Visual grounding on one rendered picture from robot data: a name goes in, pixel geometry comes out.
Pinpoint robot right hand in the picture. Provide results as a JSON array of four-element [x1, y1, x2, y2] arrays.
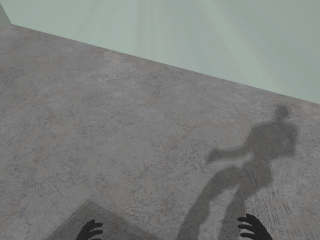
[[237, 213, 273, 240]]

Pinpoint robot left hand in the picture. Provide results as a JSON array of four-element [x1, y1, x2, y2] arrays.
[[75, 219, 103, 240]]

